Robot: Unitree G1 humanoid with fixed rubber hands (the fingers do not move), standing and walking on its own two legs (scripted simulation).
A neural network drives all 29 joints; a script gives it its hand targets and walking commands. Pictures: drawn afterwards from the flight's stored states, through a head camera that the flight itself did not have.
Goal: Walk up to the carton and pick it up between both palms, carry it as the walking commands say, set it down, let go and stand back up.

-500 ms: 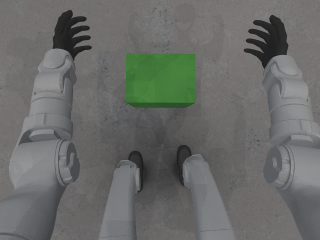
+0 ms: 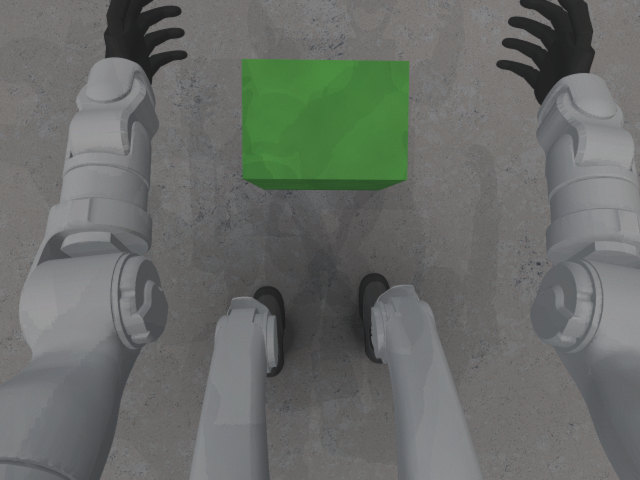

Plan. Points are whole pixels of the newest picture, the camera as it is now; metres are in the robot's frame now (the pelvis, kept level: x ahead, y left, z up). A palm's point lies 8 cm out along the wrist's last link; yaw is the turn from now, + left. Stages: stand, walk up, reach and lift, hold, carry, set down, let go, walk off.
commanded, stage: reach and lift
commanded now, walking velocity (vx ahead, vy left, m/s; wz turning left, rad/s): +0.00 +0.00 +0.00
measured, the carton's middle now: (323, 137) +0.53 -0.03 -0.45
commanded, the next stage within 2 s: none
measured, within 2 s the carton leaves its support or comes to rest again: neither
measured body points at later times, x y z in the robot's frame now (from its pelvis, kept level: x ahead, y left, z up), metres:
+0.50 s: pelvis -0.02 +0.00 -0.14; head +0.33 -0.01 +0.14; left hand +0.55 +0.17 -0.28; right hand +0.52 -0.26 -0.27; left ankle +0.08 +0.12 -0.55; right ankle +0.09 -0.13 -0.55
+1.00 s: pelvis -0.03 +0.00 -0.22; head +0.35 -0.01 +0.02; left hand +0.54 +0.17 -0.40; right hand +0.51 -0.25 -0.40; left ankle +0.08 +0.12 -0.55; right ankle +0.09 -0.13 -0.55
